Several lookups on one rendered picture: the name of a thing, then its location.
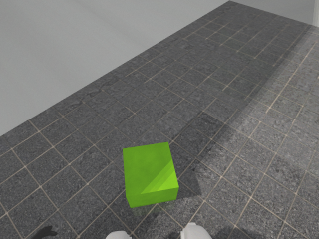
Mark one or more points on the left robot hand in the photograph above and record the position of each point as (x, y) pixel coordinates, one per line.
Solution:
(44, 232)

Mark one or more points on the carton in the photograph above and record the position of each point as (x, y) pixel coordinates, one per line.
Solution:
(149, 173)

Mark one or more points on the robot right thigh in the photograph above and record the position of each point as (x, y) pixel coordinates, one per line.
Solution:
(194, 232)

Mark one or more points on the right robot shin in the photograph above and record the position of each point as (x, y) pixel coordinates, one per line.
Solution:
(191, 223)

